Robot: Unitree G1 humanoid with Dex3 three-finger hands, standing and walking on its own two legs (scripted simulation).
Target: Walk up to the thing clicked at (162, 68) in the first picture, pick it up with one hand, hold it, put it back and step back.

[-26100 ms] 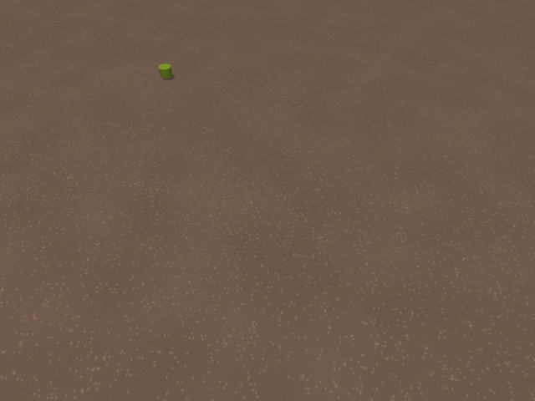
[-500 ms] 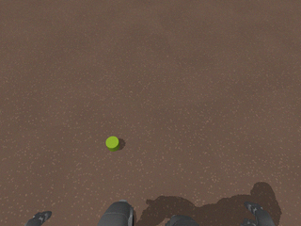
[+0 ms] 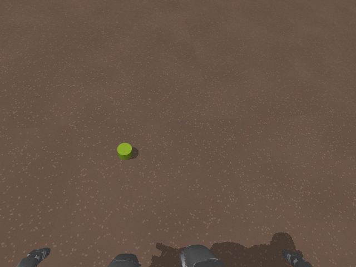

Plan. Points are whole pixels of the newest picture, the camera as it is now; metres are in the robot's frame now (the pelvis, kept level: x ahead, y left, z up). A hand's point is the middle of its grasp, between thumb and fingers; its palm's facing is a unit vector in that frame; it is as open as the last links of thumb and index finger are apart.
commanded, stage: walk up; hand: left
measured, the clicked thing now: (124, 151) +0.75 +0.26 -0.74
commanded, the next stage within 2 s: stand in 1.34 s
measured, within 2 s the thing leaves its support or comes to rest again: neither
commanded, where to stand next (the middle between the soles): +0.38 -0.01 m, yaw +2 degrees
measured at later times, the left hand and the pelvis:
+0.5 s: hand out of the picture +0.00 +0.25 -0.14, palm faces +0.06 -0.91 -0.41, open 7.4 cm; pelvis -0.05 -0.03 +0.00, yaw +2 degrees
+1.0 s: hand out of the picture +0.06 +0.22 -0.14, palm faces +0.08 -0.94 -0.34, open 7.4 cm; pelvis -0.01 -0.04 +0.00, yaw +3 degrees
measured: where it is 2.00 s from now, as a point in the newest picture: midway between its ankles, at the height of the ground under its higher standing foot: outside the picture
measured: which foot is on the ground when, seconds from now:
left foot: down 0.00-0.18, up 0.20-0.46, down 0.48-1.00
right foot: up 0.00-0.12, down 0.14-1.00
